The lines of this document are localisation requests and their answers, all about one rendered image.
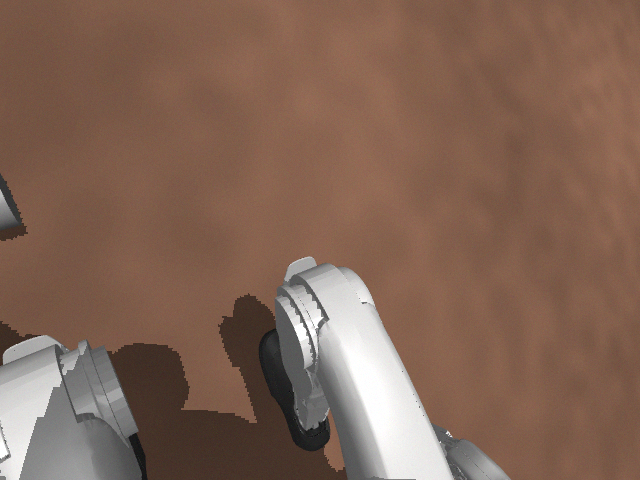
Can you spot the right robot hand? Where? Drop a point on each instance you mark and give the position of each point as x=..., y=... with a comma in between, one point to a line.
x=466, y=460

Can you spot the left robot foot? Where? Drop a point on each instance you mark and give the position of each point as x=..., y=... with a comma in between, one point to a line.
x=139, y=453

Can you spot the right robot foot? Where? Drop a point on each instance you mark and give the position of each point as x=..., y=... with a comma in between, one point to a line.
x=280, y=388

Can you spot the bottle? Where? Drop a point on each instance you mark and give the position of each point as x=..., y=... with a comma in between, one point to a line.
x=9, y=215

